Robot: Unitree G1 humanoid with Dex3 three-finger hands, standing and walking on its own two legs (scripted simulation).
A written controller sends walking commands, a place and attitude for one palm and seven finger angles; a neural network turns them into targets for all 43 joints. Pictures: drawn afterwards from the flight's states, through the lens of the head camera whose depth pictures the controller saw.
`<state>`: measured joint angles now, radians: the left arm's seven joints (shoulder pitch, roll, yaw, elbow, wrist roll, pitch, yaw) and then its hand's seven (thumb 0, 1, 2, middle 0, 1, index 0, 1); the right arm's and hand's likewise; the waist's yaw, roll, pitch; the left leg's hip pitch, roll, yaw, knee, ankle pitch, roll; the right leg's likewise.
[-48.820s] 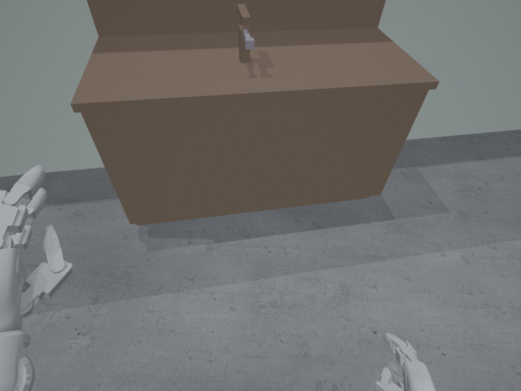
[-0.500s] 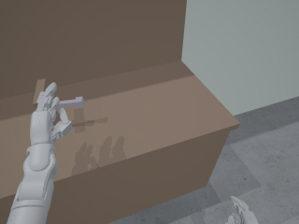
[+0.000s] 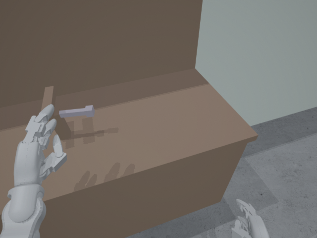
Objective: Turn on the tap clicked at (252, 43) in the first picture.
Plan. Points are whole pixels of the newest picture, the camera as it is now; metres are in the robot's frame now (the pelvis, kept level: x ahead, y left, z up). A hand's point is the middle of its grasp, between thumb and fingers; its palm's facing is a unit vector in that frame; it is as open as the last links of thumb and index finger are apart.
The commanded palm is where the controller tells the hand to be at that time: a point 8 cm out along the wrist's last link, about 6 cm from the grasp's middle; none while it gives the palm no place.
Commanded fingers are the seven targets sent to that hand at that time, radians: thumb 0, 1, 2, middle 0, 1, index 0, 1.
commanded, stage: draw the hand back beside the body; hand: left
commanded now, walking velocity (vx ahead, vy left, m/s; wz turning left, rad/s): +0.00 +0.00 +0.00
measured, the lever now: (89, 111) +0.48 +0.30 +0.05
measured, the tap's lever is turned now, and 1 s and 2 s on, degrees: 79 79 79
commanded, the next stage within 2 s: step back with the hand held close in 0.46 s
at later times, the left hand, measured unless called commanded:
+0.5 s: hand (51, 166) +0.20 +0.24 +0.15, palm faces +0.41 -0.85 -0.32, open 7.4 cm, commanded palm +0.16 +0.28 +0.16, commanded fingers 0.00 0.90 0.90 -0.20 -0.30 -0.20 -0.30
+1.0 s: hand (37, 180) +0.17 +0.26 +0.14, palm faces +0.34 -0.84 -0.42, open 7.4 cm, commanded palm +0.12 +0.30 +0.17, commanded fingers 0.00 0.90 0.90 -0.20 -0.30 -0.20 -0.30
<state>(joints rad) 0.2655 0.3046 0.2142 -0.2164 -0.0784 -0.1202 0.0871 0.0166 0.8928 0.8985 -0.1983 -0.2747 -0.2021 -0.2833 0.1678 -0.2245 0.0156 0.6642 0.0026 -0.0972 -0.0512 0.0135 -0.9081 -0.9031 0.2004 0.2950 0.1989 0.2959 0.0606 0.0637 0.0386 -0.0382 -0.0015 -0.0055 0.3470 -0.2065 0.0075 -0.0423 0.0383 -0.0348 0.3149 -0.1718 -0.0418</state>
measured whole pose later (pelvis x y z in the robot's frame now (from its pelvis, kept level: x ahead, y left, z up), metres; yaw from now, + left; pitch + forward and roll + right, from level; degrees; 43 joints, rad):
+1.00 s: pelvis -0.04 +0.02 -0.01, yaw +0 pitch +0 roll -1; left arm 0.50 0.38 0.31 -0.47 -0.06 -0.13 0.13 0.02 0.89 0.90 -0.21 -0.30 -0.22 -0.31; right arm 0.19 -0.24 0.00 0.56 0.01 -0.03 -0.08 0.01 -0.91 -0.90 0.20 0.29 0.20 0.30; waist 0.01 0.03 0.03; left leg -0.29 -0.01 0.01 0.50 -0.21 0.03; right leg -0.28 0.02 -0.03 0.42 -0.15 -0.01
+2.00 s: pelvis -0.20 +0.01 -0.01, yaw +0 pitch +4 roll +0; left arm 0.53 0.39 0.35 -0.59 -0.05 -0.16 0.12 0.01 0.89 0.90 -0.21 -0.30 -0.22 -0.31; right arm 0.16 -0.20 0.00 0.60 0.01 -0.06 -0.06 0.01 -0.91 -0.90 0.20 0.30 0.20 0.30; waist -0.02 -0.04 0.00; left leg -0.48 -0.01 0.02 0.94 -0.48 -0.03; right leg -0.36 0.00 0.03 0.46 -0.17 0.01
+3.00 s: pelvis -0.32 -0.03 -0.01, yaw +4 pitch -2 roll +0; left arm 0.48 0.35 0.33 -0.45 -0.04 -0.13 0.16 0.02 0.89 0.90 -0.21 -0.30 -0.21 -0.31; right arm 0.23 -0.23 -0.01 0.62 0.01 -0.11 -0.07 0.01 -0.91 -0.90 0.20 0.29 0.20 0.30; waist -0.01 0.02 0.00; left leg -0.23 0.02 0.03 0.54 -0.27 0.00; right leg -0.28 0.01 -0.07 0.52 -0.20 -0.04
